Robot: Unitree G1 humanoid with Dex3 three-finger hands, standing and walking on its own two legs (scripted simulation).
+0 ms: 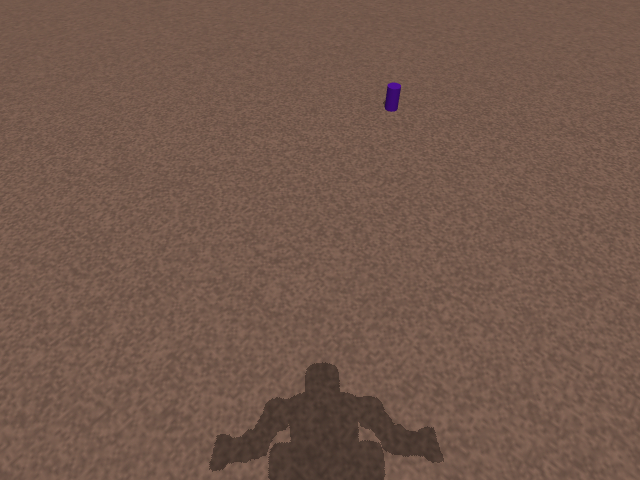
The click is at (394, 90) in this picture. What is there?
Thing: squat round
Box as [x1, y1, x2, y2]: [385, 83, 400, 111]
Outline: 398,83 389,83 387,86 385,109 393,111 397,108 400,85
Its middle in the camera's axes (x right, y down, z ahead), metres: +0.41 -0.84 +2.25
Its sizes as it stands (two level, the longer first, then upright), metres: 0.075 0.075 0.138
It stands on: the floor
